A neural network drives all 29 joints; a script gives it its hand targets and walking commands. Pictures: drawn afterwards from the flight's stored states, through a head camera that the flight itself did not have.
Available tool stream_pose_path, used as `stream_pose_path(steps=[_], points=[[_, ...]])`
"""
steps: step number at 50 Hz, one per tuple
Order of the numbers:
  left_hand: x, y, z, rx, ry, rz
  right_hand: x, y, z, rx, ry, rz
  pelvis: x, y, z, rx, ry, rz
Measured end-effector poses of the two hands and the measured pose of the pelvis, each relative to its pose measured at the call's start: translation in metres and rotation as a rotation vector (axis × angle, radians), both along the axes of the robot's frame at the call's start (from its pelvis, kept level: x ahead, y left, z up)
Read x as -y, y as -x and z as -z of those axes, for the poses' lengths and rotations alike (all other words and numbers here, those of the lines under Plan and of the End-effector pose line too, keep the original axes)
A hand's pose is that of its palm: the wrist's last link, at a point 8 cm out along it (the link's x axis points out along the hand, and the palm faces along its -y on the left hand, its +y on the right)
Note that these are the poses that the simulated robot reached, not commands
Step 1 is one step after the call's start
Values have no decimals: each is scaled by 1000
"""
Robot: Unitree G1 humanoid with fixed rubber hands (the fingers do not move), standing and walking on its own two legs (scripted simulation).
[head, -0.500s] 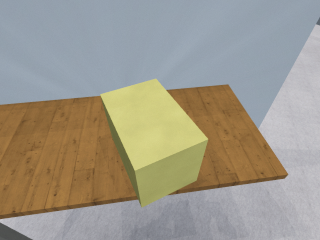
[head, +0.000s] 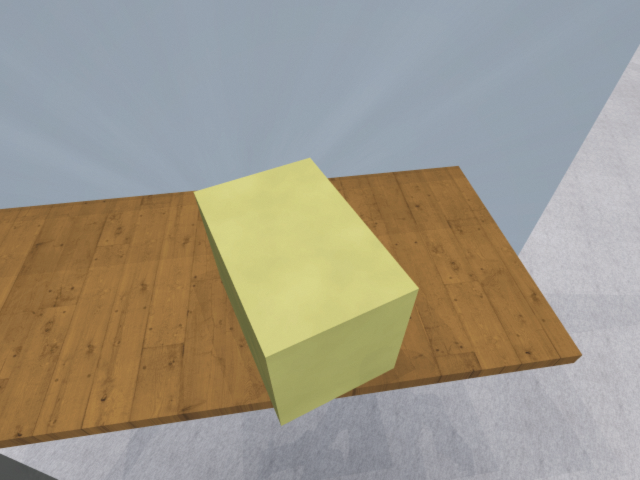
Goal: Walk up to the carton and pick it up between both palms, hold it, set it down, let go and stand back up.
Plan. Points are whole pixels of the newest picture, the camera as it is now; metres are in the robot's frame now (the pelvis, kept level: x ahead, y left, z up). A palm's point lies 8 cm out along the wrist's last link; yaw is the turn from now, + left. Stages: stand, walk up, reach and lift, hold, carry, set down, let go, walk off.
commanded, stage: stand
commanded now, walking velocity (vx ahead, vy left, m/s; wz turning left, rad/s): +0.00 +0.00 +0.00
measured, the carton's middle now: (296, 282) +0.39 +0.04 +0.03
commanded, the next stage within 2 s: none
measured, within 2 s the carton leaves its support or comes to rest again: neither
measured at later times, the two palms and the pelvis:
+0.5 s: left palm out of the picture +0.08 +0.28 -0.13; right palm out of the picture +0.07 -0.29 -0.13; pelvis +0.01 +0.00 +0.00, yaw +0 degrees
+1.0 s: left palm out of the picture +0.09 +0.27 -0.13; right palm out of the picture +0.07 -0.30 -0.12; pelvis +0.02 -0.01 +0.00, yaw +0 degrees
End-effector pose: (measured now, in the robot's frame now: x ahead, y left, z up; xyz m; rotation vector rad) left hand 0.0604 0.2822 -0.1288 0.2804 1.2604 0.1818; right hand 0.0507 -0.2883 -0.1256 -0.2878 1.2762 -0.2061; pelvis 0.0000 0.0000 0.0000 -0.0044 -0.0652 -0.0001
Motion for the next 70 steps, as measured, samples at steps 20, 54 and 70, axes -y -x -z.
stream_pose_path(steps=[20, 54, 70], points=[[2, -21, -3, 27, -8, 9, 2, -15, -1, 18, -3, 3, 3, -11, -1, -1, 2, -2], [12, -32, -3, 30, -5, 17, 10, -23, -1, 22, -1, 17, 10, -19, -1, -2, 3, 4], [13, -35, -5, 39, -16, 10, 13, -21, 0, 18, -3, 24, 15, -20, -1, -5, 4, 7]])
